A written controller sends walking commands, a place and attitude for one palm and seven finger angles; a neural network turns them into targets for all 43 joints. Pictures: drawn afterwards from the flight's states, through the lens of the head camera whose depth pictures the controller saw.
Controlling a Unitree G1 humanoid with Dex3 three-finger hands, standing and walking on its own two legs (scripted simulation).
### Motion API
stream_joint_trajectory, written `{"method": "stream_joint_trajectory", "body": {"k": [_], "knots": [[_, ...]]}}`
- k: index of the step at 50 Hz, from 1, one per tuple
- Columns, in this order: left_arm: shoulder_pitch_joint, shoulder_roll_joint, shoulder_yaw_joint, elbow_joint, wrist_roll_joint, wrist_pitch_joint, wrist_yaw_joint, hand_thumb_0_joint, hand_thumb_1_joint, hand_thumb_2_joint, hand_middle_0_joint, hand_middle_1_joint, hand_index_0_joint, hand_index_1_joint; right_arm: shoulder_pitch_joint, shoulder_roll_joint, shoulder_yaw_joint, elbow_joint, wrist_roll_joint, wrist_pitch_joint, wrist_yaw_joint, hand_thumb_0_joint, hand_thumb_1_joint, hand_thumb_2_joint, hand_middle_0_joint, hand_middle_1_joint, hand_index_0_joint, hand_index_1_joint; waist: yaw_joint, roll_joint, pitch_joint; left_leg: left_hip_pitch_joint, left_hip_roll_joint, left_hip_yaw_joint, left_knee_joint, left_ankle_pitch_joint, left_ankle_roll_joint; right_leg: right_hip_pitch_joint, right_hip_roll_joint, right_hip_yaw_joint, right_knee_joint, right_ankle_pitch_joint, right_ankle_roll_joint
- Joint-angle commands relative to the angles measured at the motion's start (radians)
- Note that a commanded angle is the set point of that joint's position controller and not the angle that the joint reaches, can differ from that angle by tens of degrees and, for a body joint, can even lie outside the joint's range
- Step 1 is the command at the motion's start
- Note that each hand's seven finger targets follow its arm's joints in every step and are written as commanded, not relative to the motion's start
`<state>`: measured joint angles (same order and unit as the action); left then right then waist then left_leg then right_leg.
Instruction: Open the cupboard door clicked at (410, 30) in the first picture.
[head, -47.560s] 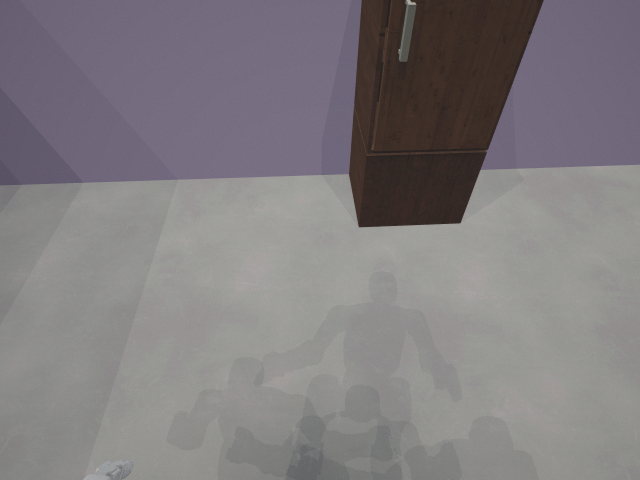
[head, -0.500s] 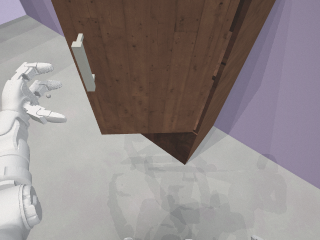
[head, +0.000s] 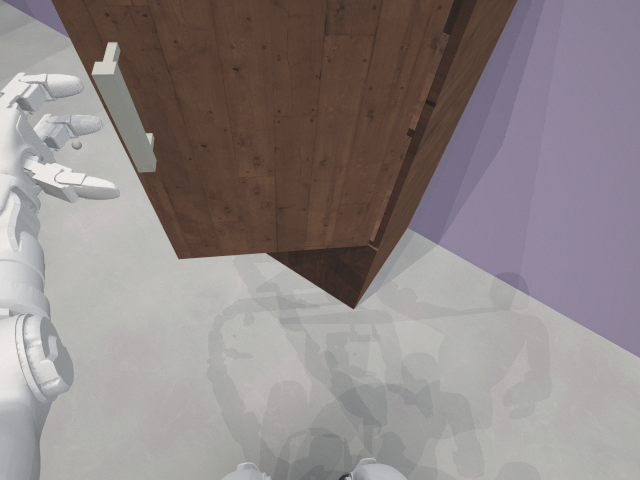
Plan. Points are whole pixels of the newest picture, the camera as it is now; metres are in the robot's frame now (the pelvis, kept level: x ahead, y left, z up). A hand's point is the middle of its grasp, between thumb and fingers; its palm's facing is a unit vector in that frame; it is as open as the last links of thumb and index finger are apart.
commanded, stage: move the hooked fingers beside the handle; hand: left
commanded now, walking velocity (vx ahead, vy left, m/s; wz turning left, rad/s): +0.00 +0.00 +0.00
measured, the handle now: (131, 112) +0.55 +0.21 +0.11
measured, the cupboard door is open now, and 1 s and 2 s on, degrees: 41 41 41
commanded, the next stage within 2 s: slide the fingers in behind the handle in 1.00 s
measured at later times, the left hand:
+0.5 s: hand (81, 147) +0.48 +0.26 +0.12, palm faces +0.07 -1.00 +0.00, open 14.0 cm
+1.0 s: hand (77, 139) +0.50 +0.27 +0.11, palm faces +0.05 -1.00 +0.00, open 14.0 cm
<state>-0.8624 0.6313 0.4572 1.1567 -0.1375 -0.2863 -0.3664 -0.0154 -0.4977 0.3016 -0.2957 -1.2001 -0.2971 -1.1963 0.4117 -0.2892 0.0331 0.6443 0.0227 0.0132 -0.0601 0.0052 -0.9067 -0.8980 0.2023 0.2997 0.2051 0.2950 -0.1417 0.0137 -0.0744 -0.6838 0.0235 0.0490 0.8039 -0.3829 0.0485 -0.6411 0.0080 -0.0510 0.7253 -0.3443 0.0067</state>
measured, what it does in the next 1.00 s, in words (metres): stands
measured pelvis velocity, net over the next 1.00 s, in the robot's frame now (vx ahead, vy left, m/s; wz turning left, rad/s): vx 0.01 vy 0.00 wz -0.02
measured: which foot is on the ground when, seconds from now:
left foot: down 0.00-1.00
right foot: down 0.00-1.00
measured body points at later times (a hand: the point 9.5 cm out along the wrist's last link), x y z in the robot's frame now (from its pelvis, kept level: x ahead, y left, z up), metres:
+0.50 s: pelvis +0.00 -0.01 +0.00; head +0.10 +0.01 +0.44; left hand +0.47 +0.31 +0.12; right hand +0.00 -0.29 -0.10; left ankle +0.00 +0.08 -0.71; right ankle +0.00 -0.13 -0.71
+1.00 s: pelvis +0.01 +0.00 -0.01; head +0.12 +0.03 +0.43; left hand +0.50 +0.32 +0.11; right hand +0.00 -0.27 -0.10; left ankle +0.00 +0.08 -0.71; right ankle +0.00 -0.13 -0.71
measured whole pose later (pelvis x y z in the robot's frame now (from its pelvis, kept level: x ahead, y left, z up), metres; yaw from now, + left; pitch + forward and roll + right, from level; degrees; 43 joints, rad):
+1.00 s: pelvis +0.01 +0.00 -0.01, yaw -1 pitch +18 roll -4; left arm -0.88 0.69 0.49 1.16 -0.13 -0.29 -0.40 -0.02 -0.50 0.30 -0.30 -1.20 -0.30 -1.20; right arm 0.45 -0.28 0.04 0.62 0.02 0.08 -0.05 0.00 -0.91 -0.90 0.20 0.30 0.21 0.30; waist -0.16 0.01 -0.09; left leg -0.75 0.04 0.05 0.85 -0.42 0.05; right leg -0.69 0.03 -0.05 0.74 -0.36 0.01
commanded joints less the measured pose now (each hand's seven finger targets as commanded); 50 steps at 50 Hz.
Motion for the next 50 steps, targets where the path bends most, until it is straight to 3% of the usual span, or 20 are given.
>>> {"method": "stream_joint_trajectory", "body": {"k": [1, 4, 5, 8, 9, 12, 13, 14, 18, 19, 21, 24, 28, 31, 35, 40, 43, 45, 48, 50], "knots": [[-0.439, 0.324, 0.056, -0.156, -0.024, -0.071, -0.004, 0.0, -0.5, 0.3, -0.3, -1.2, -0.3, -1.2, 0.142, -0.19, -0.065, -0.052, 0.0, -0.001, -0.012, 0.0, -0.9, -0.9, 0.2, 0.3, 0.2, 0.3, -0.003, 0.085, -0.403, 0.338, 0.013, -0.102, -0.061, 0.445, -0.022, 0.071, 0.035, 0.016, -0.055, 0.304, -0.021], [-0.488, 0.346, 0.039, -0.098, -0.004, -0.047, -0.01, 0.0, -0.5, 0.3, -0.3, -1.2, -0.3, -1.2, 0.152, -0.193, -0.058, -0.053, 0.002, 0.007, -0.016, 0.0, -0.9, -0.9, 0.2, 0.3, 0.2, 0.3, -0.021, 0.093, -0.35, 0.265, 0.006, -0.093, -0.067, 0.366, -0.012, 0.067, 0.031, 0.023, -0.059, 0.283, -0.018], [-0.455, 0.366, 0.053, -0.086, 0.006, -0.043, -0.011, 0.0, -0.5, 0.3, -0.3, -1.2, -0.3, -1.2, 0.157, -0.195, -0.058, -0.059, 0.001, 0.01, -0.016, 0.0, -0.9, -0.9, 0.2, 0.3, 0.2, 0.3, -0.008, 0.098, -0.355, 0.256, 0.005, -0.094, -0.066, 0.366, -0.012, 0.068, 0.029, 0.022, -0.055, 0.279, -0.022], [-0.411, 0.376, 0.064, -0.141, 0.009, -0.063, -0.02, 0.0, -0.5, 0.3, -0.3, -1.2, -0.3, -1.2, 0.165, -0.19, -0.06, -0.075, -0.004, 0.018, -0.011, 0.0, -0.9, -0.9, 0.2, 0.3, 0.2, 0.3, 0.01, 0.14, -0.447, 0.317, 0.007, -0.086, -0.051, 0.445, -0.015, 0.094, 0.033, 0.026, -0.043, 0.332, -0.023], [-0.42, 0.399, 0.082, -0.167, 0.003, -0.073, -0.023, 0.0, -0.5, 0.3, -0.3, -1.2, -0.3, -1.2, 0.165, -0.192, -0.062, -0.079, -0.004, 0.022, -0.011, 0.0, -0.9, -0.9, 0.2, 0.3, 0.2, 0.3, 0.011, 0.125, -0.459, 0.313, 0.009, -0.087, -0.047, 0.45, -0.015, 0.1, 0.034, 0.026, -0.041, 0.339, -0.021], [-0.425, 0.364, 0.079, -0.204, -0.034, -0.092, -0.037, 0.0, -0.5, 0.3, -0.3, -1.2, -0.3, -1.2, 0.163, -0.185, -0.065, -0.083, -0.002, 0.027, -0.01, 0.0, -0.9, -0.9, 0.2, 0.3, 0.2, 0.3, 0.008, 0.124, -0.473, 0.32, 0.007, -0.078, -0.043, 0.458, -0.01, 0.127, 0.039, 0.03, -0.043, 0.367, -0.021], [-0.394, 0.387, 0.1, -0.177, -0.029, -0.087, -0.041, 0.0, -0.5, 0.3, -0.3, -1.2, -0.3, -1.2, 0.166, -0.191, -0.067, -0.08, 0.0, 0.031, -0.011, 0.0, -0.9, -0.9, 0.2, 0.3, 0.2, 0.3, 0.014, 0.103, -0.464, 0.316, 0.01, -0.081, -0.047, 0.453, -0.011, 0.122, 0.042, 0.026, -0.044, 0.358, -0.02], [-0.429, 0.357, 0.064, -0.192, -0.031, -0.085, -0.047, 0.0, -0.5, 0.3, -0.3, -1.2, -0.3, -1.2, 0.156, -0.188, -0.065, -0.08, 0.003, 0.033, -0.011, 0.0, -0.9, -0.9, 0.2, 0.3, 0.2, 0.3, 0.0, 0.128, -0.439, 0.312, 0.009, -0.08, -0.051, 0.43, -0.011, 0.103, 0.041, 0.028, -0.049, 0.341, -0.018], [-0.425, 0.357, 0.055, -0.181, -0.014, -0.065, -0.04, 0.0, -0.5, 0.3, -0.3, -1.2, -0.3, -1.2, 0.159, -0.187, -0.065, -0.077, 0.004, 0.039, -0.015, 0.0, -0.9, -0.9, 0.2, 0.3, 0.2, 0.3, -0.003, 0.148, -0.401, 0.31, 0.008, -0.081, -0.059, 0.393, -0.007, 0.072, 0.039, 0.026, -0.058, 0.3, -0.02], [-0.428, 0.332, 0.03, -0.171, -0.014, -0.06, -0.038, 0.0, -0.5, 0.3, -0.3, -1.2, -0.3, -1.2, 0.152, -0.184, -0.063, -0.077, 0.006, 0.038, -0.014, 0.0, -0.9, -0.9, 0.2, 0.3, 0.2, 0.3, -0.011, 0.157, -0.367, 0.298, 0.007, -0.08, -0.06, 0.371, -0.007, 0.055, 0.038, 0.026, -0.065, 0.283, -0.02], [-0.459, 0.348, 0.038, -0.156, -0.013, -0.057, -0.029, 0.0, -0.5, 0.3, -0.3, -1.2, -0.3, -1.2, 0.155, -0.189, -0.062, -0.072, 0.005, 0.036, -0.017, 0.0, -0.9, -0.9, 0.2, 0.3, 0.2, 0.3, -0.023, 0.12, -0.348, 0.268, 0.007, -0.084, -0.06, 0.323, -0.004, 0.047, 0.038, 0.03, -0.069, 0.249, -0.017], [-0.512, 0.396, 0.064, -0.157, -0.012, -0.069, -0.022, 0.0, -0.5, 0.3, -0.3, -1.2, -0.3, -1.2, 0.156, -0.194, -0.057, -0.069, 0.005, 0.033, -0.022, 0.0, -0.9, -0.9, 0.2, 0.3, 0.2, 0.3, -0.027, 0.125, -0.374, 0.263, 0.006, -0.09, -0.056, 0.318, -0.006, 0.06, 0.036, 0.033, -0.061, 0.248, -0.018], [-0.524, 0.397, 0.05, -0.135, 0.006, -0.079, -0.021, 0.0, -0.5, 0.3, -0.3, -1.2, -0.3, -1.2, 0.161, -0.193, -0.052, -0.068, 0.004, 0.026, -0.021, 0.0, -0.9, -0.9, 0.2, 0.3, 0.2, 0.3, -0.034, 0.14, -0.414, 0.281, 0.007, -0.092, -0.043, 0.331, -0.007, 0.05, 0.037, 0.035, -0.05, 0.251, -0.017], [-0.509, 0.41, 0.051, -0.089, 0.007, -0.061, -0.032, 0.0, -0.5, 0.3, -0.3, -1.2, -0.3, -1.2, 0.165, -0.198, -0.051, -0.069, 0.004, 0.026, -0.02, 0.0, -0.9, -0.9, 0.2, 0.3, 0.2, 0.3, -0.037, 0.119, -0.395, 0.241, 0.007, -0.09, -0.038, 0.324, -0.005, 0.054, 0.035, 0.036, -0.048, 0.257, -0.015], [-0.466, 0.383, 0.037, -0.104, 0.003, -0.049, -0.055, 0.0, -0.5, 0.3, -0.3, -1.2, -0.3, -1.2, 0.174, -0.196, -0.053, -0.082, 0.001, 0.034, -0.015, 0.0, -0.9, -0.9, 0.2, 0.3, 0.2, 0.3, -0.019, 0.163, -0.438, 0.297, 0.012, -0.09, -0.027, 0.414, -0.014, 0.037, 0.039, 0.025, -0.032, 0.302, -0.02], [-0.457, 0.397, 0.069, -0.148, -0.018, -0.057, -0.06, 0.0, -0.5, 0.3, -0.3, -1.2, -0.3, -1.2, 0.182, -0.197, -0.059, -0.088, -0.001, 0.044, -0.012, 0.0, -0.9, -0.9, 0.2, 0.3, 0.2, 0.3, -0.014, 0.126, -0.446, 0.302, 0.016, -0.089, -0.021, 0.458, -0.012, 0.052, 0.046, 0.021, -0.031, 0.336, -0.018], [-0.471, 0.408, 0.085, -0.201, -0.018, -0.07, -0.05, 0.0, -0.5, 0.3, -0.3, -1.2, -0.3, -1.2, 0.187, -0.195, -0.063, -0.087, -0.003, 0.049, -0.01, 0.0, -0.9, -0.9, 0.2, 0.3, 0.2, 0.3, -0.005, 0.177, -0.482, 0.354, 0.018, -0.096, -0.019, 0.516, -0.019, 0.046, 0.049, 0.018, -0.023, 0.352, -0.021], [-0.481, 0.363, 0.051, -0.227, -0.013, -0.074, -0.041, 0.0, -0.5, 0.3, -0.3, -1.2, -0.3, -1.2, 0.183, -0.188, -0.064, -0.079, -0.003, 0.051, -0.007, 0.0, -0.9, -0.9, 0.2, 0.3, 0.2, 0.3, -0.013, 0.225, -0.474, 0.403, 0.026, -0.108, -0.015, 0.557, -0.029, -0.004, 0.051, 0.01, -0.023, 0.331, -0.023], [-0.447, 0.366, 0.068, -0.234, -0.016, -0.071, -0.031, 0.0, -0.5, 0.3, -0.3, -1.2, -0.3, -1.2, 0.191, -0.19, -0.067, -0.074, -0.006, 0.059, -0.003, 0.0, -0.9, -0.9, 0.2, 0.3, 0.2, 0.3, -0.002, 0.205, -0.486, 0.434, 0.035, -0.125, -0.014, 0.635, -0.04, -0.006, 0.055, 0.001, -0.02, 0.337, -0.024], [-0.418, 0.327, 0.051, -0.214, -0.023, -0.054, -0.029, 0.0, -0.5, 0.3, -0.3, -1.2, -0.3, -1.2, 0.187, -0.186, -0.07, -0.074, -0.005, 0.059, 0.0, 0.0, -0.9, -0.9, 0.2, 0.3, 0.2, 0.3, -0.001, 0.192, -0.464, 0.422, 0.034, -0.123, -0.02, 0.608, -0.039, -0.007, 0.055, -0.002, -0.027, 0.323, -0.023]]}}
